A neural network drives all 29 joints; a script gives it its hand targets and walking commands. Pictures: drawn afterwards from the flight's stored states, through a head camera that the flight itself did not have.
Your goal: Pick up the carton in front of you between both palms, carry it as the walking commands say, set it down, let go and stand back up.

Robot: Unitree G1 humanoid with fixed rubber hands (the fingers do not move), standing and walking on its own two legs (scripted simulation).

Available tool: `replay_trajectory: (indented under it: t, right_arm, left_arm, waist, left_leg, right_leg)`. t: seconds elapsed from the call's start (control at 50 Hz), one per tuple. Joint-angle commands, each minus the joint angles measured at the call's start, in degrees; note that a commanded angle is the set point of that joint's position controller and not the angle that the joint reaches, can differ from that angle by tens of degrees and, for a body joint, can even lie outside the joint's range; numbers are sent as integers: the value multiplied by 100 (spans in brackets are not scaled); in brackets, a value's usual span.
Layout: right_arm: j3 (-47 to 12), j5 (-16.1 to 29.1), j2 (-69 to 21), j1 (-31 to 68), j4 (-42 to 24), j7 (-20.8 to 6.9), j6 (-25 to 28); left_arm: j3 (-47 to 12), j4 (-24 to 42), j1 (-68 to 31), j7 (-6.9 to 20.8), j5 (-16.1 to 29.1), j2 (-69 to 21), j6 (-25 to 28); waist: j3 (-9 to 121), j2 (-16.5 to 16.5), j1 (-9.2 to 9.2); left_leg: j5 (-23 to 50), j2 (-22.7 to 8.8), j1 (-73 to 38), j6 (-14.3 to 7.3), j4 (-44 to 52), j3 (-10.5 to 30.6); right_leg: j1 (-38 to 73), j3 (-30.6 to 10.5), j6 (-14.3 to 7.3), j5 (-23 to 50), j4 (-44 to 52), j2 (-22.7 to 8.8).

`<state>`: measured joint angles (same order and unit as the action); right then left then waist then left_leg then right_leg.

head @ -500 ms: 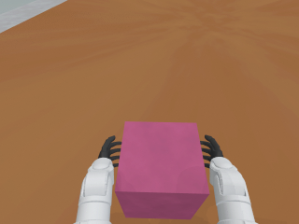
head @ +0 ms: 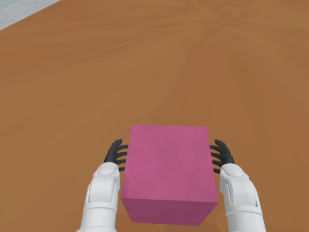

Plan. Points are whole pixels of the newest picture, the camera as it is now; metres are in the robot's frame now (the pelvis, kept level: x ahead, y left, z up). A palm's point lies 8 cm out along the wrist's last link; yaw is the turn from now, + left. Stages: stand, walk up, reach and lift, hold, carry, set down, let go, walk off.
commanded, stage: hold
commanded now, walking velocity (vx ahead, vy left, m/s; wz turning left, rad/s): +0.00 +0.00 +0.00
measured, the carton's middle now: (167, 177) +0.30 -0.01 -0.05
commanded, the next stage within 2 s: set down in 0.84 s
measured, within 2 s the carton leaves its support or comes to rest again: neither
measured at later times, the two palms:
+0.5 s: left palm (109, 175) +0.26 +0.13 +0.05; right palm (224, 155) +0.31 -0.16 +0.05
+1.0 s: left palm (107, 170) +0.28 +0.14 +0.05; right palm (218, 150) +0.33 -0.15 +0.05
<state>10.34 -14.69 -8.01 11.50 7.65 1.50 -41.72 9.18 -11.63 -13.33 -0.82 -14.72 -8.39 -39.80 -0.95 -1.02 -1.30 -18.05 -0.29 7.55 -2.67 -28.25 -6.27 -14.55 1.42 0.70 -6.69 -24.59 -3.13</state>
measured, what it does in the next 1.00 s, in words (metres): shifts its weight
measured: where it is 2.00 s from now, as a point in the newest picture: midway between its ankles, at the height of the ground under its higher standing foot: outside the picture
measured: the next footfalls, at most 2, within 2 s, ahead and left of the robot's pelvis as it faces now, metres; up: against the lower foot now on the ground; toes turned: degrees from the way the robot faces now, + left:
none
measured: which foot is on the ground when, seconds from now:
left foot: down 0.00-1.00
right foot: down 0.00-1.00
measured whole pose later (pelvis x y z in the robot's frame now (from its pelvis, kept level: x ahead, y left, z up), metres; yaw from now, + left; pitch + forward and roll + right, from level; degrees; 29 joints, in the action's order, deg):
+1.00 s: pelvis +0.01 -0.05 +0.01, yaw +11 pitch -6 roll +0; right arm 16.9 -19.9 -10.0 19.7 19.1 -0.9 -39.9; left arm 17.2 -20.7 -19.6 0.4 -18.6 -10.0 -39.2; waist -1.2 -1.7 -1.1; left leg -13.8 0.9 3.2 1.3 -22.8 7.7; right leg -7.0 -2.7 0.1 -8.7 -21.5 1.3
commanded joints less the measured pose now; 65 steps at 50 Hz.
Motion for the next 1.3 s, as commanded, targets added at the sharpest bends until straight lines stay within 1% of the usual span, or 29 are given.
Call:
replay_trajectory:
  t: [0.0,0.02,0.04,0.06,0.1,0.12,0.18,0.22,0.28,0.36,0.44,0.62,0.84,0.9,0.96,1.02,1.06,1.1,1.16,1.22,1.28]
  right_arm:
    - [-3339,1533,-5155,2575,-435,-1493,340]
    - [-3344,1541,-5073,2675,-440,-1508,370]
    - [-3363,1529,-5121,2662,-355,-1504,383]
    - [-3338,1509,-5161,2643,-292,-1480,396]
    - [-3171,1404,-5179,2569,-114,-1449,393]
    - [-3088,1357,-5207,2571,8,-1452,386]
    - [-2872,1241,-5303,2670,355,-1475,364]
    - [-2783,1196,-5404,2759,559,-1503,344]
    - [-2716,1175,-5536,2933,762,-1557,314]
    - [-2727,1195,-5643,3167,849,-1630,276]
    - [-2766,1229,-5673,3320,855,-1687,251]
    - [-2740,1244,-5653,3388,913,-1702,215]
    - [-2668,1221,-5577,3257,878,-1662,209]
    - [-2504,1128,-5407,3365,929,-1679,272]
    - [-2085,877,-5186,3655,1290,-1726,425]
    - [-1511,538,-4898,4083,1820,-1782,679]
    - [-1075,282,-4658,4300,2164,-1782,891]
    - [-629,-1,-4348,4363,2435,-1734,1132]
    - [-127,-393,-3894,4148,2674,-1636,1545]
    - [-86,-484,-3804,3835,2765,-1634,2038]
    - [-531,-242,-4086,3926,2687,-1706,2589]
  left_arm:
    - [-2659,289,-2046,1162,1156,-5084,340]
    - [-2713,246,-2092,1129,1189,-5121,364]
    - [-2808,276,-2295,1154,1247,-5119,365]
    - [-2906,294,-2466,1197,1334,-5178,358]
    - [-3035,282,-2674,1294,1444,-5243,324]
    - [-3031,217,-2728,1344,1433,-5231,298]
    - [-2964,-1,-2982,1471,1447,-5293,256]
    - [-2888,-154,-3106,1538,1447,-5332,241]
    - [-2730,-342,-3209,1606,1415,-5375,232]
    - [-2480,-540,-3248,1664,1311,-5394,230]
    - [-2311,-638,-3282,1705,1233,-5408,236]
    - [-2189,-662,-3394,1737,1179,-5402,253]
    - [-2249,-509,-3338,1672,1183,-5388,204]
    - [-2267,-547,-3475,1614,1190,-5508,214]
    - [-2031,-918,-3753,1555,1047,-5615,311]
    - [-1547,-1533,-4082,1478,762,-5637,521]
    - [-1130,-1934,-4220,1375,508,-5529,718]
    - [-697,-2220,-4220,1230,228,-5285,969]
    - [-250,-2438,-4025,1016,-85,-4809,1452]
    - [-253,-2466,-3837,886,-162,-4613,2026]
    - [-707,-2373,-3929,797,-19,-4837,2619]
  waist:
    - [1609,-148,354]
    - [1622,-267,344]
    - [1532,-164,247]
    - [1573,-130,173]
    - [1479,-172,3]
    - [1352,-157,-51]
    - [1149,-195,-106]
    - [1076,-146,-93]
    - [1068,-8,-11]
    - [1121,164,119]
    - [1197,258,184]
    - [1284,347,160]
    - [1352,243,132]
    - [1314,105,25]
    - [1098,-28,-91]
    - [857,-150,-175]
    - [750,-181,-232]
    - [728,-161,-272]
    - [988,-85,-333]
    - [1591,-47,-313]
    - [2492,-71,-298]
  left_leg:
    - [3444,229,-606,194,798,1316]
    - [2914,266,-735,212,907,1302]
    - [2775,271,-685,234,910,1279]
    - [2730,272,-635,282,908,1270]
    - [2267,295,-613,338,970,1240]
    - [2090,314,-656,333,986,1219]
    - [1315,343,-221,334,1124,1188]
    - [1035,376,27,324,1153,1163]
    - [789,436,266,286,1159,1115]
    - [581,503,440,203,1156,1048]
    - [441,549,504,130,1134,1000]
    - [429,601,535,89,1075,999]
    - [731,627,500,167,1160,1024]
    - [757,618,483,241,1157,1040]
    - [498,593,619,303,1113,1063]
    - [263,560,881,345,992,1107]
    - [241,549,1104,366,843,1134]
    - [388,561,1371,389,625,1140]
    - [904,644,1692,416,249,1117]
    - [1482,717,1954,442,-139,1077]
    - [2062,780,2235,481,-610,1042]
  right_leg:
    - [1457,-484,-91,1428,92,963]
    - [1421,-475,-73,1242,128,971]
    - [1359,-430,-39,1045,157,1022]
    - [1417,-425,-52,953,181,1047]
    - [1359,-424,-87,682,251,1055]
    - [1218,-419,-73,566,295,1049]
    - [1398,-396,-85,209,348,1041]
    - [1528,-395,-79,79,389,1024]
    - [1726,-416,-62,-32,471,954]
    - [1947,-463,-3,-95,549,828]
    - [2060,-526,54,-163,604,714]
    - [2164,-660,121,-168,690,567]
    - [2306,-564,113,460,600,657]
    - [2223,-492,56,407,539,728]
    - [1984,-406,-18,32,432,792]
    - [1629,-330,-98,-267,239,854]
    - [1356,-301,-133,-274,57,890]
    - [1014,-270,-156,-95,-178,921]
    - [389,-226,-147,448,-564,944]
    - [-156,-214,-115,1008,-968,955]
    - [-612,-217,-93,1527,-1405,967]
